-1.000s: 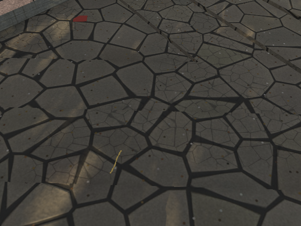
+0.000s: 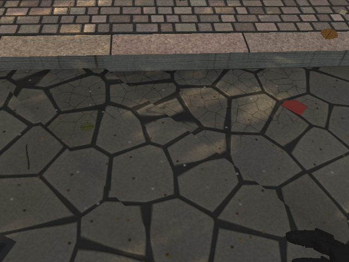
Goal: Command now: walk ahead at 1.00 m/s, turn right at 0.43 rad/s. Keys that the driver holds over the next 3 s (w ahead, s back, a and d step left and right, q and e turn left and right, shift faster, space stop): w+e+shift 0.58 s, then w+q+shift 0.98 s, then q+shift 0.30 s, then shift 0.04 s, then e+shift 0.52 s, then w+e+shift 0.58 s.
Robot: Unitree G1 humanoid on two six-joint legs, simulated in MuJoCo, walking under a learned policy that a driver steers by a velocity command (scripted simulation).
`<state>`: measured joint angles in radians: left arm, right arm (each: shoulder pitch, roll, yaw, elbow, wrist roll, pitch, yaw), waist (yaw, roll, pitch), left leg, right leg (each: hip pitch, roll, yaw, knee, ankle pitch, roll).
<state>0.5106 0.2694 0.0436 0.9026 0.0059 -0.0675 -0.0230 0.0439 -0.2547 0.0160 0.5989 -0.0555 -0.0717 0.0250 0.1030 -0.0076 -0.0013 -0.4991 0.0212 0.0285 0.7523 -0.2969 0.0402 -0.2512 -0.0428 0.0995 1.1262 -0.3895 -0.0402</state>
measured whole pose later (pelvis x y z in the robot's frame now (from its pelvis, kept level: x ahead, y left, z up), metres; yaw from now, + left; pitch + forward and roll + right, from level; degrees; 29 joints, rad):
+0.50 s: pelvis +0.44 -0.08 -0.03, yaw -25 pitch -1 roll -1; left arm 0.32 0.34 0.07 0.84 0.01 0.00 -0.02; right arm 0.21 -0.22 0.01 0.75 -0.06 -0.10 -0.01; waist 0.02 -0.02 0.06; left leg -0.38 0.04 -0.06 1.50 -0.41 -0.01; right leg -0.34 0.21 -0.05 0.63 -0.27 -0.21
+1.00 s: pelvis +0.89 -0.22 -0.01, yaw -24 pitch -1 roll +2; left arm 0.09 0.30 0.00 0.73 0.07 -0.08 -0.02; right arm 0.46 -0.31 -0.07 0.91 -0.01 -0.06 0.01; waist -0.07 -0.03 0.05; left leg -0.20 -0.17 -0.07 0.40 -0.18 0.13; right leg -0.45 -0.01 0.06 1.03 -0.32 -0.01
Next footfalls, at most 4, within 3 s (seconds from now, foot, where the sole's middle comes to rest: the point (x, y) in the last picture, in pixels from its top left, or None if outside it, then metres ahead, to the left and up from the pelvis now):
0.38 right None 0.50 -0.11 -0.78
0.80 left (236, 164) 0.96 -0.19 -0.78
1.26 right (298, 136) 1.20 -0.51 -0.81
1.62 left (265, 83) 1.59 -0.37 -0.81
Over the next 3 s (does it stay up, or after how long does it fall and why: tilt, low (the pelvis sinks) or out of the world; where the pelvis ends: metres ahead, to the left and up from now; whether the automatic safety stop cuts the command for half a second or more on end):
stays up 2.00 -0.38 0.08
